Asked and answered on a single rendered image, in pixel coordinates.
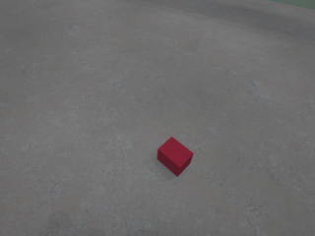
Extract carton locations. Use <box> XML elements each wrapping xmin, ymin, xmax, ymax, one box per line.
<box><xmin>157</xmin><ymin>137</ymin><xmax>194</xmax><ymax>177</ymax></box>

